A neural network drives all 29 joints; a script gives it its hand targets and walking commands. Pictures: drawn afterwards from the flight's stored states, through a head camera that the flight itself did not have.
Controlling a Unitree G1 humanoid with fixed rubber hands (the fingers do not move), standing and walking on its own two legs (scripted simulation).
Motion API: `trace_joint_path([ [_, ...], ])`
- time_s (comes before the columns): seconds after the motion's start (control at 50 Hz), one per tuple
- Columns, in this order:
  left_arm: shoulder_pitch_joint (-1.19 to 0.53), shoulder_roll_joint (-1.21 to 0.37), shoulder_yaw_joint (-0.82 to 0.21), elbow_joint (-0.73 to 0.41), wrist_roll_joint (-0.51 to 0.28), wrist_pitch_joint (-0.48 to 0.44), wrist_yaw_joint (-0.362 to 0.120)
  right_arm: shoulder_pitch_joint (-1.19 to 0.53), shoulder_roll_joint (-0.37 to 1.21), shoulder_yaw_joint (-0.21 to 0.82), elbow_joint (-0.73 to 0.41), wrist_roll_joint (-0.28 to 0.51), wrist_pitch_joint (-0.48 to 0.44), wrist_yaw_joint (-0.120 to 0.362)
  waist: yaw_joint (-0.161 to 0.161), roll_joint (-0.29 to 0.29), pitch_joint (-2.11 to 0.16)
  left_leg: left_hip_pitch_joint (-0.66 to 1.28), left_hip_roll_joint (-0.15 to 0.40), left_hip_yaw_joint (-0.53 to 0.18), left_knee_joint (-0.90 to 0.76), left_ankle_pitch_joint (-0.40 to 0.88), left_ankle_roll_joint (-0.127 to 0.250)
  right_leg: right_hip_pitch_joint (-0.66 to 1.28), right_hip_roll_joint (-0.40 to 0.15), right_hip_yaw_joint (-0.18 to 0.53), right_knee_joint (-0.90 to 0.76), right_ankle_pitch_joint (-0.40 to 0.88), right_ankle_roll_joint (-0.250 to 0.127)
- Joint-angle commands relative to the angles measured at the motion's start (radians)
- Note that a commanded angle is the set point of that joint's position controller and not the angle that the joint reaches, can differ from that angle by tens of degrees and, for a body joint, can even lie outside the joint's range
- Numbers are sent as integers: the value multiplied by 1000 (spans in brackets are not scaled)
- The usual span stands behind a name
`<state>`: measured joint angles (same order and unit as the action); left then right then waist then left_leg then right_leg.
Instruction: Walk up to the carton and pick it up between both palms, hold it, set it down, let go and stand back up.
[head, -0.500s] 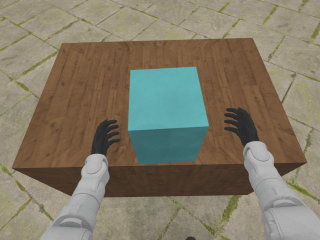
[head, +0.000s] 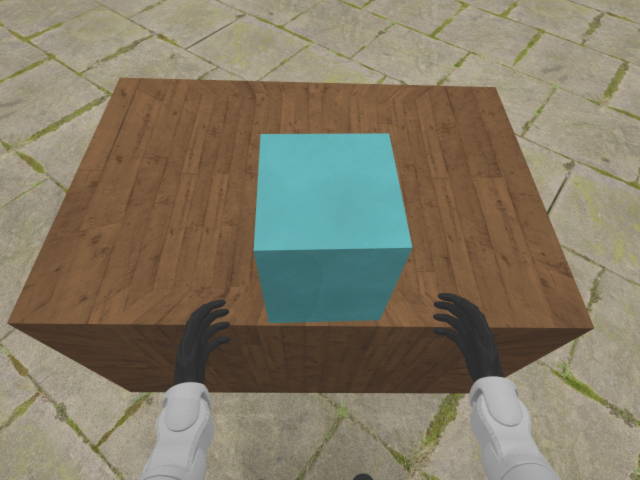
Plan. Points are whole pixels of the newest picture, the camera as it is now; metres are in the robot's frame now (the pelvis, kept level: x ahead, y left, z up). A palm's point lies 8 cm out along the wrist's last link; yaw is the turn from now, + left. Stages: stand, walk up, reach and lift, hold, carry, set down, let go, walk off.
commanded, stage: set down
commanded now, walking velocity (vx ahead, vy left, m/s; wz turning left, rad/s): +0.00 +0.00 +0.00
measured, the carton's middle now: (325, 234) +0.48 -0.02 -0.08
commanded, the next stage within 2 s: none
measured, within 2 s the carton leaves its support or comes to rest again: neither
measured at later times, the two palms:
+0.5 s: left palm (189, 397) +0.23 +0.17 -0.08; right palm (489, 396) +0.22 -0.23 -0.08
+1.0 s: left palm (170, 432) +0.19 +0.19 -0.10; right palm (484, 439) +0.17 -0.22 -0.10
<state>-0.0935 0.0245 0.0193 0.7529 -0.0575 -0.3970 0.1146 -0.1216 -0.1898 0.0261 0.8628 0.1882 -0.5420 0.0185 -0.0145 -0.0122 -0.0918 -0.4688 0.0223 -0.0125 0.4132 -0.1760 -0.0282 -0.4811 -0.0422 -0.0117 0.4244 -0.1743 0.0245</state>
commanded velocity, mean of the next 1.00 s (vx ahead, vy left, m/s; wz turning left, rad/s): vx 0.00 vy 0.00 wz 0.00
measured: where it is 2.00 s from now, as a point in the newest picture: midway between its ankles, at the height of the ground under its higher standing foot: outside the picture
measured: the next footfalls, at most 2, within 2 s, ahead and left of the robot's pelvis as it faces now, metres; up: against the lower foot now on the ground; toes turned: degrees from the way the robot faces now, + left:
none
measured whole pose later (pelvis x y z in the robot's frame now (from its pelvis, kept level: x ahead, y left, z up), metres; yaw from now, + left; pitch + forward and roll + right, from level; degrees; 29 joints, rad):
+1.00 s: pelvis +0.04 +0.00 -0.01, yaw -1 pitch +7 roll +0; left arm 0.22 0.11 -0.01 0.59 -0.01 -0.11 0.07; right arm 0.16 -0.17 0.05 0.91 0.11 -0.46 0.01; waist -0.01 -0.01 -0.03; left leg -0.34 0.03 0.00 0.52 -0.31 -0.03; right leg -0.35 -0.03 0.00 0.52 -0.30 0.03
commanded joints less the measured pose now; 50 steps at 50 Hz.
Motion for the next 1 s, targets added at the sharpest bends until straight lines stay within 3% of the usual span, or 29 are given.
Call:
trace_joint_path([
  [0.0,-167,24,-44,-203,-10,-69,12,-135,-139,-67,-161,-14,-78,8,-20,2,-306,188,-70,-18,16,108,2,96,76,15,-11,53,-42],
  [0.12,-103,41,-63,-225,-20,-62,27,-97,-150,-71,-180,-15,-95,35,-10,-8,-319,181,-64,-23,58,93,1,68,81,7,31,33,-44],
  [0.24,-13,56,-51,-223,-21,-47,26,-31,-165,-57,-182,3,-106,46,-6,-38,-328,150,-69,-25,84,145,3,127,80,14,72,131,-34],
  [0.4,128,52,-34,-207,-6,-32,-4,114,-152,-8,-111,34,-123,38,-19,-42,-270,120,-82,-26,84,232,-2,233,80,35,92,300,-26],
  [0.56,199,80,-28,-258,9,0,-18,191,-132,12,-100,23,-124,21,-13,-27,-215,133,-81,-27,75,235,-9,254,77,50,96,324,-25],
  [0.72,273,114,-27,-305,28,96,-23,259,-123,-2,-100,-23,-69,11,-4,-11,-171,147,-74,-18,69,202,-10,259,75,50,93,284,-27],
  [0.98,280,162,-12,-284,59,311,-51,235,-88,-16,-35,-95,81,-21,5,-12,-99,188,-69,-6,51,196,-14,294,74,46,52,270,-28],
])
